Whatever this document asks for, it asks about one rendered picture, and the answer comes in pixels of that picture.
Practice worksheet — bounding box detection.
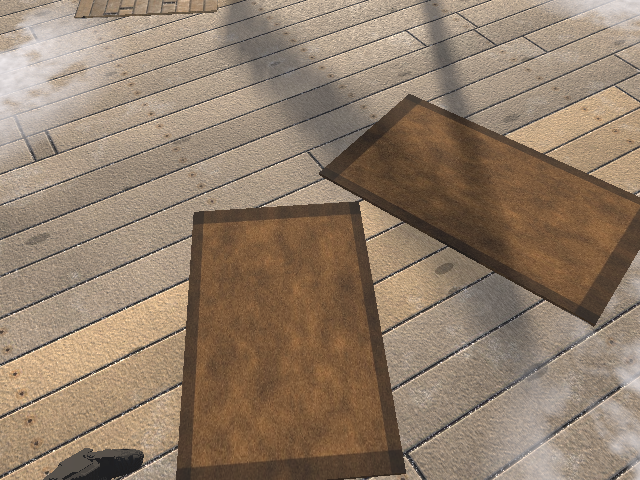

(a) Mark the robot left hand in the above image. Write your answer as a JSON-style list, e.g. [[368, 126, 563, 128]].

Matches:
[[43, 448, 144, 480]]

